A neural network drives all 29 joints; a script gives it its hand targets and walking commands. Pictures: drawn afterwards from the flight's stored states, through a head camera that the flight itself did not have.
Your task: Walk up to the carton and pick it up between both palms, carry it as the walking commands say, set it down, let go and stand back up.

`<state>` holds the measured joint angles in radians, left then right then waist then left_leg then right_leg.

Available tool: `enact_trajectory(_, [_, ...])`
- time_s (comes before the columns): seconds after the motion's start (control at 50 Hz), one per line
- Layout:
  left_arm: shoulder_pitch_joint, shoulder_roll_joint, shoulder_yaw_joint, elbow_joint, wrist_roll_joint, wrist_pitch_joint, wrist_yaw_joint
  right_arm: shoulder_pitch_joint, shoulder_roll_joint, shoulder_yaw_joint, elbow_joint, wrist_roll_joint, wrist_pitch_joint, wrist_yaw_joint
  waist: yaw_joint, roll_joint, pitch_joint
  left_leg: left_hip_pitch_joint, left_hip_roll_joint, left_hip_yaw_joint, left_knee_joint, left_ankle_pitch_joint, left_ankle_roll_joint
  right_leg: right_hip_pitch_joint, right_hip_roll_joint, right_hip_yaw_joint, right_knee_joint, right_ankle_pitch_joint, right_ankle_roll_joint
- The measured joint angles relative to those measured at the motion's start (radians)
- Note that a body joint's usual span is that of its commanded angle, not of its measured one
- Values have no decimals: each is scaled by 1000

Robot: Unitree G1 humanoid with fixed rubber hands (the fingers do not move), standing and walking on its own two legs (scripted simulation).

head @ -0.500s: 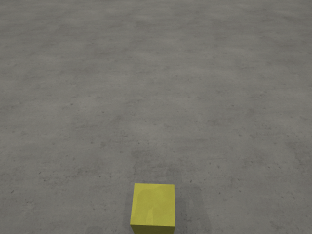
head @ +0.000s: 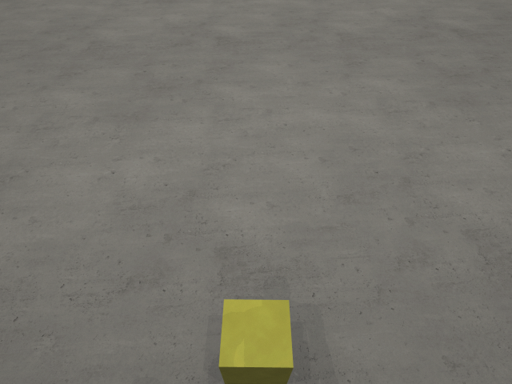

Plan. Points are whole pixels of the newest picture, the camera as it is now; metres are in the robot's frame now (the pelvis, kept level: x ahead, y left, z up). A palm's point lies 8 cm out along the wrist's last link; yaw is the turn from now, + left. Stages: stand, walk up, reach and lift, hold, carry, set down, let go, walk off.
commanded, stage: walk up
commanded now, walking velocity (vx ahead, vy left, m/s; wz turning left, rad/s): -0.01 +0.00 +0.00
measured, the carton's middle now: (256, 343) +0.36 +0.02 -0.64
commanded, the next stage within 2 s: stand in 1.10 s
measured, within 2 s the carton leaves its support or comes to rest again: neither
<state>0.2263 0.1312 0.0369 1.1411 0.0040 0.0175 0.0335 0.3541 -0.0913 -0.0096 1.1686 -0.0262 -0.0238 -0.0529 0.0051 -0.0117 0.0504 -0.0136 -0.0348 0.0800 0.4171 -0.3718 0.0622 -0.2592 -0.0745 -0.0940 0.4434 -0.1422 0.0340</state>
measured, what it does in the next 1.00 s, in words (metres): steps on the spot: left foot, then right foot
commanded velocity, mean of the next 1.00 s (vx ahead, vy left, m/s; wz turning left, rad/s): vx -0.05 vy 0.03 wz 0.00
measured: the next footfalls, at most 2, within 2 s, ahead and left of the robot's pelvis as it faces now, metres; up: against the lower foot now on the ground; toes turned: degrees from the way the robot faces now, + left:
left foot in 0.42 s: -0.03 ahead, +0.19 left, +0.00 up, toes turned -7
right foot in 0.70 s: -0.04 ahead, -0.04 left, +0.00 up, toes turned -2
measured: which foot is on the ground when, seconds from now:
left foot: down 0.00-0.22, up 0.24-0.40, down 0.42-1.00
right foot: down 0.00-0.42, up 0.44-0.68, down 0.70-1.00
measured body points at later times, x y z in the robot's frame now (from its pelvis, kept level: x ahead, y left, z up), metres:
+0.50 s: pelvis -0.06 +0.06 -0.02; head -0.03 +0.09 +0.42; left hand +0.00 +0.31 -0.19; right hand -0.03 -0.20 -0.16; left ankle -0.07 +0.19 -0.74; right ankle +0.02 -0.12 -0.71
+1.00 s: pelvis -0.07 +0.06 +0.01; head -0.06 +0.06 +0.46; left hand -0.07 +0.27 -0.15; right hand -0.06 -0.17 -0.15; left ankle -0.07 +0.19 -0.74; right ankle -0.08 -0.04 -0.74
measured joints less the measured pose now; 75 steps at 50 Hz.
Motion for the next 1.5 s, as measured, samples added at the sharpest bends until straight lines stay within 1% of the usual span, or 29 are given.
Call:
enact_trajectory(0.2, [3, 2, -9, -13, 2, 3, 6, -4, 5, -7, -10, 5, 2, 0, -2, 1, 6, -13, -8, 5, 10, -4, 3, -22, -9, 8, 25, -11, 6])
enact_trajectory(0.22, [-6, 4, -9, -26, 5, 5, 10, -12, 1, -15, -24, 13, 15, 0, -4, 2, 18, -47, -9, 4, 60, -11, -5, -42, -15, 6, 51, -15, 2])
enact_trajectory(0.24, [-20, 4, -8, -42, 8, 3, 15, -24, -8, -25, -39, 20, 30, 2, -4, 8, 36, -106, -9, 1, 161, -38, -26, -60, -24, 0, 72, -19, -1])
enact_trajectory(0.26, [-34, 4, -6, -59, 13, -4, 22, -38, -23, -34, -57, 25, 47, 4, -1, 15, 56, -180, -12, -7, 309, -101, -50, -74, -34, -7, 84, -24, 1])
enact_trajectory(0.3, [-52, 3, 2, -87, 17, -13, 37, -78, -66, -48, -88, 28, 76, 9, 15, 34, 95, -314, -17, -39, 604, -190, -73, -104, -45, -1, 108, -14, 2])
enact_trajectory(0.32, [-56, 7, 8, -95, 17, -9, 40, -97, -87, -53, -104, 27, 83, 12, 19, 38, 109, -352, -10, -55, 682, -196, -77, -117, -50, 8, 119, -7, 7])
enact_trajectory(0.34, [-58, 15, 17, -99, 19, 0, 39, -115, -103, -56, -121, 26, 85, 15, 17, 38, 116, -367, 6, -71, 692, -181, -79, -127, -53, 16, 124, 0, 18])
enact_trajectory(0.38, [-60, 37, 33, -97, 27, 24, 32, -141, -125, -55, -152, 24, 82, 25, 7, 30, 112, -348, 52, -99, 568, -115, -86, -148, -54, 29, 129, 13, 38])
enact_trajectory(0.42, [-62, 61, 46, -94, 29, 48, 21, -146, -135, -50, -176, 17, 72, 33, -2, 17, 89, -283, 96, -124, 356, -73, -96, -187, -52, 42, 169, -1, 39])
enact_trajectory(0.44, [-71, 76, 48, -90, 29, 58, 15, -148, -131, -52, -179, 7, 65, 33, -6, -2, 83, -281, 88, -116, 342, -96, -98, -215, -60, 57, 224, -73, 28])
enact_trajectory(0.46, [-77, 89, 49, -89, 28, 67, 9, -144, -122, -50, -179, -4, 62, 33, -4, -17, 77, -289, 82, -107, 358, -97, -95, -241, -50, 79, 295, -189, 14])
enact_trajectory(0.48, [-77, 99, 48, -92, 28, 72, 5, -135, -113, -44, -175, -10, 61, 31, 1, -24, 65, -289, 82, -100, 359, -87, -90, -260, -28, 98, 369, -260, 4])
enact_trajectory(0.5, [-76, 105, 46, -97, 26, 72, 0, -123, -102, -35, -169, -13, 61, 28, 1, -25, 49, -283, 84, -100, 343, -69, -85, -269, -3, 107, 437, -295, -3])
enact_trajectory(0.52, [-76, 111, 45, -98, 25, 67, -4, -111, -90, -27, -163, -14, 59, 25, 0, -27, 34, -273, 83, -102, 313, -44, -82, -268, 18, 109, 492, -297, -5])
enact_trajectory(0.56, [-75, 117, 47, -94, 25, 55, -12, -89, -65, -13, -151, -11, 53, 23, -3, -32, 2, -249, 76, -109, 236, 4, -78, -243, 48, 103, 543, -262, -6])
enact_trajectory(0.58, [-73, 117, 47, -91, 23, 49, -16, -84, -55, -8, -147, -9, 50, 22, -2, -36, -9, -233, 70, -109, 195, 26, -76, -216, 57, 98, 531, -244, -7])
enact_trajectory(0.62, [-67, 114, 40, -83, 17, 37, -21, -84, -41, 1, -141, -6, 41, 21, 3, -41, -23, -205, 58, -101, 127, 63, -72, -140, 67, 85, 428, -232, -10])
enact_trajectory(0.68, [-54, 95, 24, -72, 10, 23, -18, -96, -36, 6, -140, -2, 29, 19, 9, -37, -28, -192, 38, -84, 90, 85, -73, 8, 71, 67, 166, -202, -16])
enact_trajectory(0.7, [-50, 86, 18, -66, 11, 15, -15, -106, -38, 7, -134, 3, 26, 18, 11, -29, -23, -193, 34, -79, 94, 84, -74, 50, 73, 66, 82, -168, -30])
enact_trajectory(0.72, [-48, 68, 10, -57, 13, 8, -11, -120, -46, 5, -124, 10, 24, 19, 6, -1, -13, -191, 46, -85, 97, 83, -77, 68, 86, 59, 47, -143, -48])
enact_trajectory(0.76, [-33, 42, -11, -43, 11, -6, -11, -133, -57, 2, -111, 20, 25, 16, -10, 34, -6, -174, 53, -97, 66, 102, -81, 93, 95, 47, 5, -115, -64])
enact_trajectory(0.86, [-8, 12, -34, -25, 8, -20, -11, -140, -71, 8, -81, 25, 27, 29, -13, 45, 14, -128, 50, -99, -23, 155, -78, 134, 93, 44, -70, -72, -63])
enact_trajectory(0.96, [14, 6, -32, -17, 2, -24, -7, -124, -68, 10, -55, 19, 28, 29, -3, 27, 24, -116, 57, -97, -46, 171, -82, 147, 99, 46, -99, -52, -66])
enact_trajectory(1.12, [32, 13, -26, -11, 0, -22, -3, -96, -49, 10, -31, 14, 22, 24, 1, 0, 30, -108, 61, -95, -49, 174, -86, 152, 103, 48, -99, -49, -69])
enact_trajectory(1.32, [43, 18, -26, -3, 5, -27, -1, -84, -40, 12, -20, 16, 17, 20, -8, 12, 9, -118, 65, -96, -33, 169, -86, 149, 107, 48, -97, -46, -70])
enact_trajectory(1.44, [51, 10, -28, -7, 3, -27, 1, -75, -39, 14, -12, 13, 18, 21, -6, 19, 0, -130, 64, -93, -25, 167, -86, 134, 106, 50, -85, -49, -70])
enact_trajectory(1.46, [57, 11, -36, -22, -10, -17, -1, -69, -39, 20, -24, 22, 28, 22, -3, 18, -12, -147, 63, -89, -13, 155, -80, 112, 106, 53, -67, -63, -70])
enact_trajectory(1.48, [70, 20, -57, -78, -41, 18, -6, -59, -44, 32, -75, 45, 62, 25, 3, 12, -41, -202, 61, -80, 33, 115, -67, 48, 103, 61, -7, -104, -71])
enact_trajectory(1.5, [70, 32, -77, -160, -61, 66, -8, -66, -50, 36, -147, 63, 108, 25, 4, 6, -44, -252, 60, -74, 90, 76, -62, -7, 101, 65, 55, -132, -71])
